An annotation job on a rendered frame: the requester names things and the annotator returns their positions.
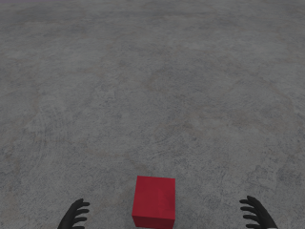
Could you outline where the robot left hand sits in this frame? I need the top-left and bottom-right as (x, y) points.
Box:
(57, 198), (90, 229)

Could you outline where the robot right hand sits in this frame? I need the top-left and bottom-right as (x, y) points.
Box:
(239, 196), (278, 229)

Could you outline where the carton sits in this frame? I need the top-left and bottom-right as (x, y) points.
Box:
(132, 176), (175, 229)

